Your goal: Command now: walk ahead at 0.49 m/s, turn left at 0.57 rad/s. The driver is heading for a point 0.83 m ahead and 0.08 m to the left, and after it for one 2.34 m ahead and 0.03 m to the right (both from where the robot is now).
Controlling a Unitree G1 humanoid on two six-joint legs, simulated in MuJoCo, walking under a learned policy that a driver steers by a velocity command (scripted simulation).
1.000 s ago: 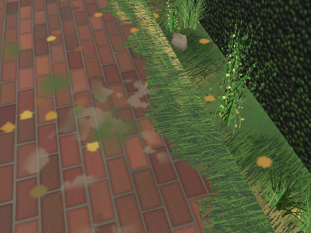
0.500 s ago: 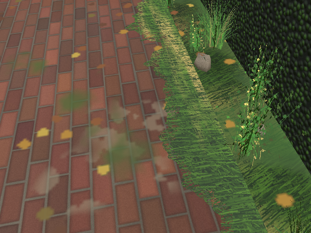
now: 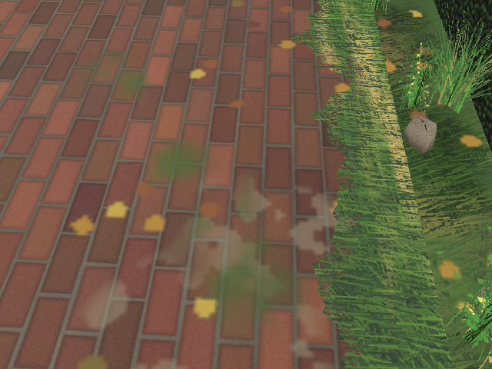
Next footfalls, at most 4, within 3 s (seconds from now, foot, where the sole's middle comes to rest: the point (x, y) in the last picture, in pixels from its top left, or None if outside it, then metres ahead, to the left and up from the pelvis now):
0.26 right None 0.33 -0.15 -0.78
0.78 left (180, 358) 0.51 0.19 -0.78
1.34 right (213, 237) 0.89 0.12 -0.78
1.82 left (147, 180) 1.13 0.35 -0.78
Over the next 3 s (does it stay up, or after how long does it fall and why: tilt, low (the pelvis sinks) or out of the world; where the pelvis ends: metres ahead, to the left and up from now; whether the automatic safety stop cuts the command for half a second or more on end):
stays up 1.37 0.16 0.01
